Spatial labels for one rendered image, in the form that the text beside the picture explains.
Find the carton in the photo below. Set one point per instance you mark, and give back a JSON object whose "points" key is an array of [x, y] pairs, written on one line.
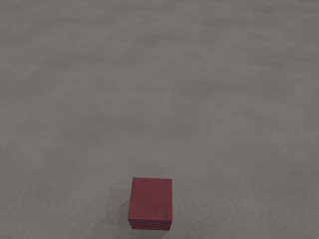
{"points": [[150, 205]]}

